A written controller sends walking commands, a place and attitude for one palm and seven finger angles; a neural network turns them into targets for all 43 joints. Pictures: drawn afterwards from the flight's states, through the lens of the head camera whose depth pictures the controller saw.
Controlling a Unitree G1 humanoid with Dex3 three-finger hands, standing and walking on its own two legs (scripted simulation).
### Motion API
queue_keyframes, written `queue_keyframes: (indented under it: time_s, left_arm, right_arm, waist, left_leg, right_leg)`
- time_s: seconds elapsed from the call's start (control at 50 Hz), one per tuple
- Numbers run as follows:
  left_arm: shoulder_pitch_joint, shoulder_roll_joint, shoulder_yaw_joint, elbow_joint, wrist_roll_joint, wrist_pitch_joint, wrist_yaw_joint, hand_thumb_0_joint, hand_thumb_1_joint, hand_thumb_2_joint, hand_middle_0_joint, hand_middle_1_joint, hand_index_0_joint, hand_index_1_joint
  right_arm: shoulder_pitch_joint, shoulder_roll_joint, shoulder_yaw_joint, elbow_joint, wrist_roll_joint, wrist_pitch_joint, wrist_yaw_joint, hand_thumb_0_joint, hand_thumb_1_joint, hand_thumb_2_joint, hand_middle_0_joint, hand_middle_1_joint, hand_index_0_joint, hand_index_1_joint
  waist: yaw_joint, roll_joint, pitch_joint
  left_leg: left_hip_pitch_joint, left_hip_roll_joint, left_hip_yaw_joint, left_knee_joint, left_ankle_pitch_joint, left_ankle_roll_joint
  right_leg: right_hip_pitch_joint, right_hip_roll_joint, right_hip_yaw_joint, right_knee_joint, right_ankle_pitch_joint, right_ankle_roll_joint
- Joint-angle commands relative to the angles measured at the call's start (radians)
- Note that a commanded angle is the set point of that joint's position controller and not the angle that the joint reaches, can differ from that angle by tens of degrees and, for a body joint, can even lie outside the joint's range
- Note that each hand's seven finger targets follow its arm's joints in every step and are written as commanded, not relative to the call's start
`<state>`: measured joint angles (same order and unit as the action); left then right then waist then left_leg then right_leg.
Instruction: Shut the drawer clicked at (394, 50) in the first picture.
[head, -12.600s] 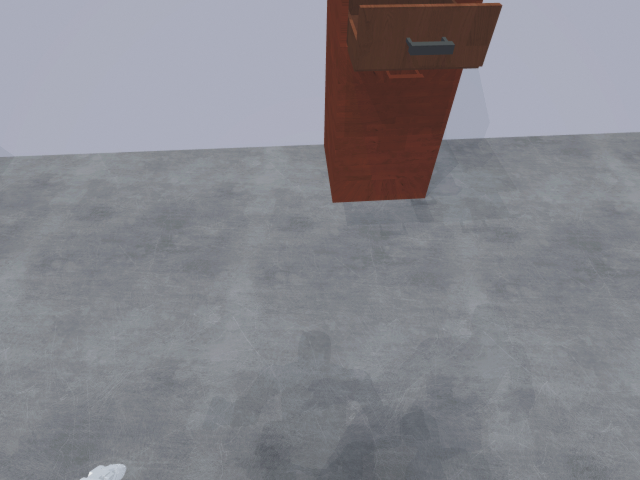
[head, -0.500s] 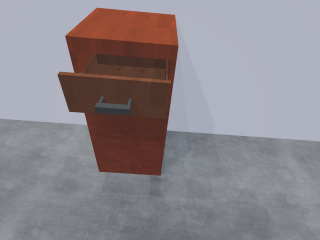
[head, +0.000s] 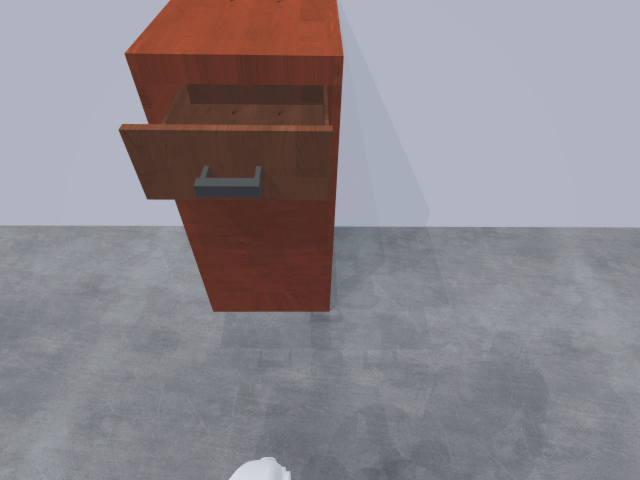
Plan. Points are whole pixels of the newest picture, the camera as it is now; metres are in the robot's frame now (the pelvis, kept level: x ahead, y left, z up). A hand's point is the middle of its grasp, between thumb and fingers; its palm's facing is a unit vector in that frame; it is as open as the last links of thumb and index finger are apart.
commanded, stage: come to a stop and stand still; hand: left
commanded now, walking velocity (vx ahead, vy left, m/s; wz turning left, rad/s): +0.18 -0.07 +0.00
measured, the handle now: (230, 179) +0.63 +0.20 +0.01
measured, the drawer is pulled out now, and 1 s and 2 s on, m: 0.17 0.17 0.17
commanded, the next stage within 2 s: look again from close up in 1.40 s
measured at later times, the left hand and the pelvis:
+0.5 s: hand out of the picture +0.07 +0.20 -0.18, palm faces +0.02 -0.97 -0.24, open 7.3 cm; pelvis +0.04 +0.01 -0.01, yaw +0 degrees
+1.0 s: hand out of the picture +0.07 +0.18 -0.17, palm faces +0.06 -0.98 -0.20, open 7.3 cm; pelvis +0.07 +0.00 +0.00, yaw +1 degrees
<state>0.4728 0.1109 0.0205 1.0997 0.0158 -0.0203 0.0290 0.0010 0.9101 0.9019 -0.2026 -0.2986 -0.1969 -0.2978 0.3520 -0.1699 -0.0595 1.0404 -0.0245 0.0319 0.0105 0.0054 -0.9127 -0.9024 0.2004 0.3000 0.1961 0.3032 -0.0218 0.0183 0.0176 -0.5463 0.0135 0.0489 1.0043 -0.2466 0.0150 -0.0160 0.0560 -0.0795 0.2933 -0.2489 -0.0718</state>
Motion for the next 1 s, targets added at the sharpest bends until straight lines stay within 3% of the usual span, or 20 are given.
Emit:
queue_keyframes:
  time_s: [0.0,0.06,0.1,0.12,0.14,0.16,0.18,0.2,0.24,0.28,0.3,0.32,0.38,0.4,0.44,0.46,0.48,0.54,0.62,0.98]
  left_arm:
    - [-0.007,0.132,0.027,-0.061,0.014,-0.037,0.0,0.0,0.9,0.9,-0.2,-0.3,-0.2,-0.3]
    - [0.02,0.137,0.029,-0.041,0.017,-0.027,-0.008,0.0,0.9,0.9,-0.2,-0.3,-0.2,-0.3]
    - [0.014,0.129,0.026,-0.026,0.013,-0.017,-0.01,0.0,0.9,0.9,-0.2,-0.3,-0.2,-0.3]
    - [0.031,0.101,0.019,-0.018,0.009,-0.011,-0.012,0.0,0.9,0.9,-0.2,-0.3,-0.2,-0.3]
    - [0.05,0.07,0.01,-0.018,0.006,-0.008,-0.015,0.0,0.9,0.9,-0.2,-0.3,-0.2,-0.3]
    - [0.065,0.035,0.005,-0.028,0.003,-0.008,-0.016,0.0,0.9,0.9,-0.2,-0.3,-0.2,-0.3]
    - [0.032,0.037,0.002,-0.062,0.008,-0.007,-0.014,0.0,0.9,0.9,-0.2,-0.3,-0.2,-0.3]
    - [-0.009,0.042,0.004,-0.061,0.012,0.008,-0.009,0.0,0.9,0.9,-0.2,-0.3,-0.2,-0.3]
    - [-0.097,0.045,0.012,-0.079,0.009,0.016,-0.015,0.0,0.9,0.9,-0.2,-0.3,-0.2,-0.3]
    - [-0.094,0.024,0.008,-0.072,0.002,0.023,-0.024,0.0,0.9,0.9,-0.2,-0.3,-0.2,-0.3]
    - [-0.083,0.013,0.007,-0.066,0.0,0.029,-0.023,0.0,0.9,0.9,-0.2,-0.3,-0.2,-0.3]
    - [-0.077,0.017,0.009,-0.061,-0.002,0.035,-0.022,0.0,0.9,0.9,-0.2,-0.3,-0.2,-0.3]
    - [-0.067,0.052,0.014,-0.05,0.002,0.036,-0.018,0.0,0.9,0.9,-0.2,-0.3,-0.2,-0.3]
    - [-0.068,0.078,0.019,-0.051,0.005,0.032,-0.016,0.0,0.9,0.9,-0.2,-0.3,-0.2,-0.3]
    - [-0.109,0.148,0.018,-0.064,0.006,0.025,-0.012,0.0,0.9,0.9,-0.2,-0.3,-0.2,-0.3]
    - [-0.142,0.174,0.022,-0.073,0.003,0.017,-0.011,0.0,0.9,0.9,-0.2,-0.3,-0.2,-0.3]
    - [-0.172,0.164,0.018,-0.075,0.001,0.014,-0.007,0.0,0.9,0.9,-0.2,-0.3,-0.2,-0.3]
    - [-0.222,0.145,0.011,-0.082,-0.006,0.006,-0.005,0.0,0.9,0.9,-0.2,-0.3,-0.2,-0.3]
    - [-0.202,0.137,0.014,-0.062,-0.009,0.004,-0.005,0.0,0.9,0.9,-0.2,-0.3,-0.2,-0.3]
    - [-0.13,0.111,0.0,-0.009,-0.005,-0.007,0.002,0.0,0.9,0.9,-0.2,-0.3,-0.2,-0.3]
  right_arm:
    - [-0.066,-0.039,-0.014,-0.079,0.004,-0.032,0.003,0.0,-0.9,-0.9,0.2,0.3,0.2,0.3]
    - [-0.084,-0.016,-0.001,-0.078,0.007,-0.048,-0.003,0.0,-0.9,-0.9,0.2,0.3,0.2,0.3]
    - [-0.02,0.002,0.014,-0.046,0.004,-0.065,-0.015,0.0,-0.9,-0.9,0.2,0.3,0.2,0.3]
    - [0.024,-0.008,0.022,-0.014,0.005,-0.075,-0.024,0.0,-0.9,-0.9,0.2,0.3,0.2,0.3]
    - [0.088,-0.054,0.018,0.011,0.006,-0.086,-0.033,0.0,-0.9,-0.9,0.2,0.3,0.2,0.3]
    - [0.149,-0.134,0.005,0.023,-0.002,-0.087,-0.043,0.0,-0.9,-0.9,0.2,0.3,0.2,0.3]
    - [0.193,-0.18,-0.006,0.011,-0.001,-0.072,-0.047,0.0,-0.9,-0.9,0.2,0.3,0.2,0.3]
    - [0.173,-0.163,0.006,0.032,-0.005,-0.069,-0.057,0.0,-0.9,-0.9,0.2,0.3,0.2,0.3]
    - [0.062,-0.111,0.016,0.017,-0.007,-0.066,-0.062,0.0,-0.9,-0.9,0.2,0.3,0.2,0.3]
    - [-0.018,-0.087,0.022,0.004,-0.007,-0.073,-0.065,0.0,-0.9,-0.9,0.2,0.3,0.2,0.3]
    - [-0.047,-0.096,0.019,0.001,-0.007,-0.07,-0.065,0.0,-0.9,-0.9,0.2,0.3,0.2,0.3]
    - [-0.064,-0.098,0.017,0.0,-0.005,-0.064,-0.066,0.0,-0.9,-0.9,0.2,0.3,0.2,0.3]
    - [-0.086,-0.099,0.009,0.002,0.001,-0.045,-0.062,0.0,-0.9,-0.9,0.2,0.3,0.2,0.3]
    - [-0.085,-0.08,0.01,0.004,0.003,-0.041,-0.059,0.0,-0.9,-0.9,0.2,0.3,0.2,0.3]
    - [-0.059,-0.028,0.021,0.0,0.011,-0.032,-0.046,0.0,-0.9,-0.9,0.2,0.3,0.2,0.3]
    - [-0.047,-0.015,0.024,0.009,0.008,-0.019,-0.047,0.0,-0.9,-0.9,0.2,0.3,0.2,0.3]
    - [-0.041,-0.015,0.025,0.019,0.006,-0.013,-0.046,0.0,-0.9,-0.9,0.2,0.3,0.2,0.3]
    - [-0.004,-0.01,0.039,0.058,0.006,-0.028,-0.042,0.0,-0.9,-0.9,0.2,0.3,0.2,0.3]
    - [-0.038,-0.023,0.045,0.071,0.007,-0.041,-0.043,0.0,-0.9,-0.9,0.2,0.3,0.2,0.3]
    - [-0.02,-0.029,0.055,0.094,0.013,-0.048,-0.05,0.0,-0.9,-0.9,0.2,0.3,0.2,0.3]
  waist:
    - [0.016,-0.101,0.165]
    - [0.038,-0.125,0.144]
    - [0.014,-0.135,0.104]
    - [0.011,-0.08,0.083]
    - [-0.003,0.032,0.018]
    - [-0.009,0.17,-0.034]
    - [-0.023,0.17,-0.032]
    - [-0.023,0.229,-0.04]
    - [0.001,0.106,0.071]
    - [0.03,0.041,0.043]
    - [0.036,0.06,0.026]
    - [0.039,0.088,0.013]
    - [0.056,0.066,0.005]
    - [0.057,0.024,0.021]
    - [0.027,-0.111,0.01]
    - [0.011,-0.247,-0.008]
    - [0.006,-0.284,0.01]
    - [-0.01,-0.12,-0.001]
    - [0.025,-0.01,0.025]
    - [0.028,-0.034,0.032]
  left_leg:
    - [-0.057,0.043,0.002,-0.106,-0.04,0.006]
    - [0.074,0.027,0.033,-0.292,-0.085,0.011]
    - [0.261,-0.001,0.066,-0.502,-0.004,0.008]
    - [0.379,0.005,0.048,-0.572,0.036,0.005]
    - [0.515,0.098,-0.044,-0.606,0.109,0.028]
    - [0.604,0.283,-0.272,-0.642,0.201,0.112]
    - [0.576,0.39,-0.39,-0.688,0.27,0.194]
    - [0.529,0.387,-0.406,-0.744,0.246,0.198]
    - [0.32,0.356,-0.323,-0.756,0.282,0.2]
    - [0.275,0.297,-0.204,-0.737,0.39,0.166]
    - [0.271,0.277,-0.163,-0.724,0.406,0.157]
    - [0.265,0.264,-0.147,-0.712,0.379,0.151]
    - [0.219,0.213,-0.106,-0.643,0.211,0.1]
    - [0.184,0.168,-0.085,-0.605,0.108,0.063]
    - [0.207,0.044,0.013,-0.522,-0.071,0.003]
    - [0.239,0.022,0.033,-0.465,-0.095,-0.013]
    - [0.27,0.033,0.023,-0.444,-0.1,-0.013]
    - [0.349,0.055,-0.015,-0.548,0.062,-0.011]
    - [0.329,0.089,-0.042,-0.625,0.148,-0.015]
    - [0.399,0.1,-0.041,-0.672,0.176,-0.009]
  right_leg:
    - [-0.14,-0.3,0.246,-0.179,-0.211,-0.141]
    - [-0.162,-0.289,0.22,-0.113,-0.135,-0.126]
    - [-0.194,-0.239,0.154,0.012,-0.041,-0.079]
    - [-0.239,-0.199,0.128,0.106,-0.011,-0.054]
    - [-0.299,-0.153,0.081,0.237,-0.021,-0.023]
    - [-0.424,-0.084,0.007,0.393,-0.189,0.015]
    - [-0.479,-0.054,-0.011,0.546,-0.347,0.025]
    - [-0.481,-0.066,0.036,0.668,-0.363,0.023]
    - [-0.461,-0.122,0.08,0.711,-0.274,0.032]
    - [-0.359,-0.131,0.072,0.581,-0.209,0.052]
    - [-0.318,-0.128,0.059,0.516,-0.181,0.061]
    - [-0.282,-0.121,0.046,0.45,-0.148,0.066]
    - [-0.163,-0.106,0.019,0.229,0.037,0.071]
    - [-0.135,-0.128,0.063,0.155,0.076,0.065]
    - [-0.182,-0.252,0.189,0.071,0.124,0.015]
    - [-0.211,-0.273,0.237,0.016,0.092,-0.007]
    - [-0.249,-0.284,0.231,-0.016,0.074,-0.021]
    - [-0.243,-0.226,0.151,0.045,0.133,-0.007]
    - [-0.175,-0.179,0.099,0.063,0.155,0.032]
    - [-0.146,-0.168,0.084,0.031,0.195,0.039]
